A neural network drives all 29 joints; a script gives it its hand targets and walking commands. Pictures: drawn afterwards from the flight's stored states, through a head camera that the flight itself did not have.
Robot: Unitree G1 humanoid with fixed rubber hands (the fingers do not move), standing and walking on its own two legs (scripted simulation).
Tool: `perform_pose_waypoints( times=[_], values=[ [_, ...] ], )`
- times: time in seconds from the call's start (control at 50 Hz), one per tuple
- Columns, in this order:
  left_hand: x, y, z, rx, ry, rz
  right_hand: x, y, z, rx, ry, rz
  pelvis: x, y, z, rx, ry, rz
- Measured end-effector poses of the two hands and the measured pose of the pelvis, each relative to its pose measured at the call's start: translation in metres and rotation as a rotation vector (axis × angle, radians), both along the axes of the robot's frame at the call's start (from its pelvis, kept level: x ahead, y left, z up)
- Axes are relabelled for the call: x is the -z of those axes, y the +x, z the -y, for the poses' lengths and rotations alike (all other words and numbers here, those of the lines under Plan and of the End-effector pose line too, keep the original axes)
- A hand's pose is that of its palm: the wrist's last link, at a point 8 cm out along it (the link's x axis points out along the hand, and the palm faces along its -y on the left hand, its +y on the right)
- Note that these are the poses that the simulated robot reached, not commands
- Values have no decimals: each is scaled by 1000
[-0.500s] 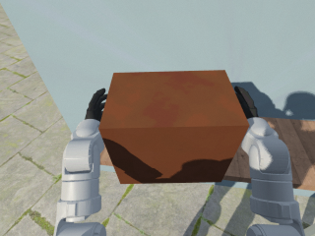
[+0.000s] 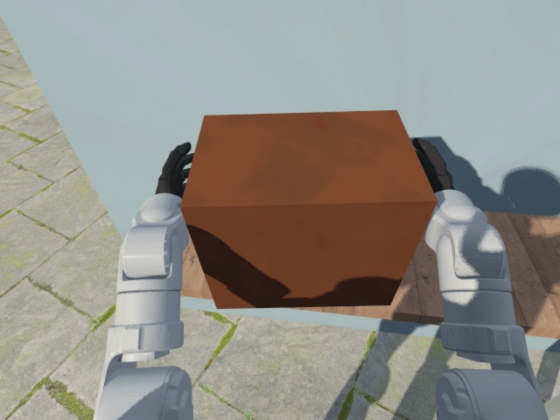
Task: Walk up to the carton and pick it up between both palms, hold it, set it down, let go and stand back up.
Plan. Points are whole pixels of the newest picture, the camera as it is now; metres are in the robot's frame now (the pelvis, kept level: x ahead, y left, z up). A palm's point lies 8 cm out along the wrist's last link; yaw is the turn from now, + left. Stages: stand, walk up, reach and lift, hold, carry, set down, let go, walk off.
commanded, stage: hold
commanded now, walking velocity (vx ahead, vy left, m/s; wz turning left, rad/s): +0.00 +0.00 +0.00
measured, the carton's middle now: (301, 215) +0.36 +0.00 +0.14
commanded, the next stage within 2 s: none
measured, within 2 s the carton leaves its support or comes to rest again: neither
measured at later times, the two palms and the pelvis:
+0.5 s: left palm (162, 210) +0.34 +0.19 +0.17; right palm (426, 205) +0.34 -0.16 +0.17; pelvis +0.01 +0.01 +0.00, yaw +1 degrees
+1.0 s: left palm (172, 201) +0.35 +0.18 +0.18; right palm (437, 197) +0.35 -0.17 +0.18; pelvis +0.00 +0.00 +0.00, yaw +0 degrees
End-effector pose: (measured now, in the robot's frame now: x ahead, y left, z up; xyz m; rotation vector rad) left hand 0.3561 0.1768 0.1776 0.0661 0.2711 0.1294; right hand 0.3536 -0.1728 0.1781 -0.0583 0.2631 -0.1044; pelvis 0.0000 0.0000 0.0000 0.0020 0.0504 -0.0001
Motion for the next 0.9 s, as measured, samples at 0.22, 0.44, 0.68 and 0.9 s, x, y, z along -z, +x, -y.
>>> perform_pose_waypoints(
  times=[0.22, 0.44, 0.68, 0.9],
  values=[
    [4, 2, -8, -16, 4, -4, 3, 9, -9, -15, 3, -4, -1, 12, 0, -6, -1, 14],
    [7, -10, -13, -15, 2, -6, 6, -5, -13, -12, 3, -5, -2, 13, -4, -12, -2, 38],
    [12, -21, -6, -10, -13, -25, 11, -20, -6, 0, 11, -24, -1, -1, -6, -11, -1, 38],
    [0, -10, 1, -2, -8, 2, 1, -11, 1, 6, 10, 3, 0, -6, -2, -2, 0, 12]
  ],
)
